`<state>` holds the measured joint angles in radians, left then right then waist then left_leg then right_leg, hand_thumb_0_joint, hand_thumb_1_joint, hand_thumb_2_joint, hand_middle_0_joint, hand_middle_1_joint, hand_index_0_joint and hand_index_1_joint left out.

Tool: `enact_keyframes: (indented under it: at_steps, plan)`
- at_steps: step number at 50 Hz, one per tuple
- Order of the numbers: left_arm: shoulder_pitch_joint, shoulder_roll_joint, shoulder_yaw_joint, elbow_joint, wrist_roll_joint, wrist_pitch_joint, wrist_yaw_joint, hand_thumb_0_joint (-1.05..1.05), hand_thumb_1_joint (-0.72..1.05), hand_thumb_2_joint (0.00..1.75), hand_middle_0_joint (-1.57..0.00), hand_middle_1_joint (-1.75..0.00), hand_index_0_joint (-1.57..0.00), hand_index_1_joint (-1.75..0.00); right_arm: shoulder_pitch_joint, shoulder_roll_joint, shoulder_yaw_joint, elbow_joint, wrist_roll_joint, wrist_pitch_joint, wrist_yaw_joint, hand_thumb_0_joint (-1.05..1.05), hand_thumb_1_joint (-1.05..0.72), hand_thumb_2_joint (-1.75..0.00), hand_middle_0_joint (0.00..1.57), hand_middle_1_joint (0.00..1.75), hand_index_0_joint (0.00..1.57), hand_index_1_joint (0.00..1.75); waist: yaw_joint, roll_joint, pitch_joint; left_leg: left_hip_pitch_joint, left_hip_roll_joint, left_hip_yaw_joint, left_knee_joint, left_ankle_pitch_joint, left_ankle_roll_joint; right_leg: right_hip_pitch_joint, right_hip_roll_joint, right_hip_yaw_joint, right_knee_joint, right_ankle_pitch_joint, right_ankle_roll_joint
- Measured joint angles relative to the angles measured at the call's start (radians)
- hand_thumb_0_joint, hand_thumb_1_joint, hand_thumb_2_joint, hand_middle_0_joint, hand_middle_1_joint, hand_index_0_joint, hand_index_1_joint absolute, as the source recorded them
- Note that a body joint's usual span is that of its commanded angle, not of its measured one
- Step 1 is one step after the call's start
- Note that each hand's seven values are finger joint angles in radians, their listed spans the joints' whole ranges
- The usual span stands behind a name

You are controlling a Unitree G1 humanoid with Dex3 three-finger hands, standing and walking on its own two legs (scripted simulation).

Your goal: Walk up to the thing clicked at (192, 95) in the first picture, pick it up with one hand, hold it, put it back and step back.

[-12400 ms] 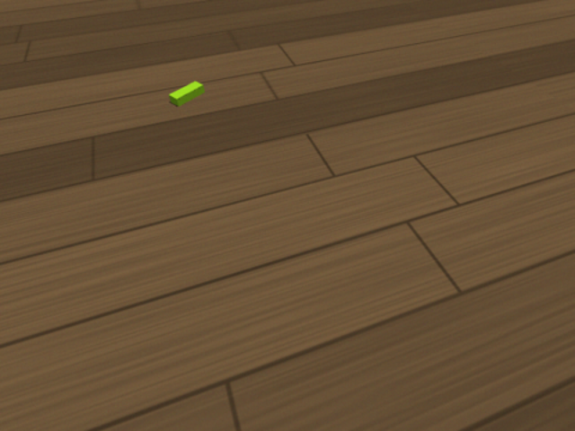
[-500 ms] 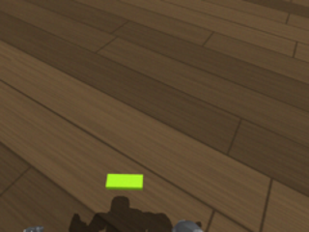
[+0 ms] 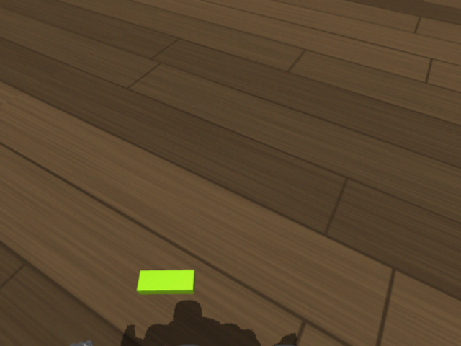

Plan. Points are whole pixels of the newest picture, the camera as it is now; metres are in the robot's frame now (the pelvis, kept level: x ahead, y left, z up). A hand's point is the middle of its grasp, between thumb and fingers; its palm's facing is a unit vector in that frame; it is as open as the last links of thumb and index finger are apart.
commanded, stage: walk up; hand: left
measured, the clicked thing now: (167, 282) +0.44 +0.27 -0.73
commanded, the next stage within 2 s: stand in 1.44 s
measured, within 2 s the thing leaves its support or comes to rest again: neither
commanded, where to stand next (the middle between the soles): +0.06 +0.03 m, yaw +1 degrees
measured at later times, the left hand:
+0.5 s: hand out of the picture +0.09 +0.28 -0.13, palm faces +0.02 -0.93 -0.36, open 7.4 cm
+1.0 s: hand out of the picture +0.05 +0.28 -0.13, palm faces +0.02 -0.93 -0.37, open 7.4 cm
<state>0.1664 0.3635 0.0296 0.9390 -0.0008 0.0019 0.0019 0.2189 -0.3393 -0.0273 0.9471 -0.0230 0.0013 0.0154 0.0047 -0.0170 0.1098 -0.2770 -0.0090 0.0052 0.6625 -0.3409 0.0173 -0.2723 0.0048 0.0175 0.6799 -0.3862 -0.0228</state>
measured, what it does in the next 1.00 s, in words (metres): stands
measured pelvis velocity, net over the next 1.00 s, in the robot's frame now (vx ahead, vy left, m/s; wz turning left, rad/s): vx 0.00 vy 0.02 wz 0.03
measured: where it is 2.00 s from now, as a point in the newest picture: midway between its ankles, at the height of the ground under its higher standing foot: outside the picture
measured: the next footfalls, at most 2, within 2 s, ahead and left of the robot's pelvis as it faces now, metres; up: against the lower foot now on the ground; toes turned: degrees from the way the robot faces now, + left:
none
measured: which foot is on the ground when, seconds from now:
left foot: down 0.00-1.00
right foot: down 0.00-1.00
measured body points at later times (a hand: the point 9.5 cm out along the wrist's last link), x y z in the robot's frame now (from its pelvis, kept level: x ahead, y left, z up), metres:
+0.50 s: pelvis -0.01 +0.02 +0.02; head +0.00 +0.02 +0.47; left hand +0.09 +0.33 -0.10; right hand +0.11 -0.28 -0.10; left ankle +0.01 +0.13 -0.72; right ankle +0.00 -0.12 -0.72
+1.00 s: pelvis +0.00 +0.02 +0.03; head +0.00 +0.01 +0.48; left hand +0.05 +0.33 -0.10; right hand +0.09 -0.27 -0.11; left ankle +0.01 +0.13 -0.72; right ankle +0.00 -0.12 -0.72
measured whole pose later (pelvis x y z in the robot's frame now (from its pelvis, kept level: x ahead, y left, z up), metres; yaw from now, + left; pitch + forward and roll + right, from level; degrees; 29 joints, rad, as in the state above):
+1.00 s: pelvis +0.00 +0.02 +0.03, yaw +2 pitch -3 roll +0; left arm 0.12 0.36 0.01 1.15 0.02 -0.03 0.00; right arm 0.10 -0.34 -0.03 1.13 0.00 0.01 0.02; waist 0.01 0.02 0.05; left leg -0.12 -0.03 -0.03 0.33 -0.16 0.02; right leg -0.10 -0.04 0.00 0.32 -0.17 0.03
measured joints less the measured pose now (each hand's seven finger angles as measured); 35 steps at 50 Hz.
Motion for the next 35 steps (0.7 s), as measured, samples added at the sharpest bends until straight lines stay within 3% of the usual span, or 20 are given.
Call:
enact_keyframes:
  at_steps: [1, 8, 10, 13, 24, 35]
  plan:
    - [-0.005, 0.002, 0.001, 0.007, 0.001, -0.010, 0.003, 0.01, 0.90, 0.90, -0.21, -0.30, -0.21, -0.30, -0.012, 0.003, 0.002, 0.000, 0.006, 0.001, 0.000, 0.01, -0.91, -0.90, 0.20, 0.30, 0.21, 0.30, 0.002, 0.008, 0.003, 0.005, 0.006, -0.003, -0.003, 0.001, -0.006, 0.013, 0.003, -0.006, -0.029, 0.065, 0.005]
    - [-0.022, 0.006, -0.012, 0.027, 0.012, -0.039, 0.010, 0.00, 0.90, 0.90, -0.21, -0.30, -0.21, -0.30, -0.088, -0.031, -0.011, -0.005, 0.021, 0.019, -0.004, 0.01, -0.91, -0.90, 0.20, 0.30, 0.20, 0.30, -0.003, 0.065, -0.001, 0.024, 0.000, -0.040, -0.030, -0.011, 0.007, 0.034, -0.010, -0.022, -0.058, 0.050, 0.012]
    - [-0.034, 0.011, -0.011, 0.031, 0.013, -0.038, 0.012, 0.00, 0.90, 0.90, -0.21, -0.30, -0.21, -0.30, -0.102, -0.041, -0.017, 0.002, 0.020, 0.015, -0.003, 0.01, -0.91, -0.90, 0.20, 0.30, 0.20, 0.30, -0.001, 0.063, 0.003, 0.040, -0.007, -0.034, -0.067, 0.041, -0.012, 0.037, -0.026, -0.023, -0.056, 0.049, 0.021]
    - [-0.052, 0.015, -0.009, 0.046, 0.010, -0.034, 0.013, 0.01, 0.90, 0.90, -0.21, -0.30, -0.21, -0.30, -0.118, -0.047, -0.018, 0.023, 0.023, 0.010, 0.002, 0.01, -0.91, -0.90, 0.20, 0.30, 0.20, 0.30, 0.008, 0.058, 0.001, 0.062, -0.015, -0.029, -0.107, 0.057, -0.014, 0.057, -0.036, -0.018, -0.094, 0.070, 0.034]
    - [-0.081, 0.012, -0.024, 0.127, 0.011, -0.027, -0.002, 0.01, 0.90, 0.90, -0.20, -0.30, -0.20, -0.30, -0.137, -0.017, 0.010, 0.109, 0.020, 0.010, 0.010, 0.01, -0.91, -0.90, 0.20, 0.30, 0.20, 0.30, 0.013, 0.017, -0.034, 0.133, -0.014, -0.021, -0.249, 0.133, 0.000, 0.141, -0.036, -0.011, -0.271, 0.171, 0.051]
    - [-0.057, -0.004, -0.025, 0.192, 0.015, -0.026, -0.007, 0.01, 0.90, 0.90, -0.20, -0.30, -0.20, -0.30, -0.122, 0.001, 0.005, 0.159, 0.017, 0.010, 0.008, 0.01, -0.91, -0.90, 0.20, 0.30, 0.20, 0.30, 0.007, 0.007, -0.050, 0.154, -0.018, -0.018, -0.320, 0.174, 0.006, 0.168, -0.041, -0.009, -0.355, 0.219, 0.058]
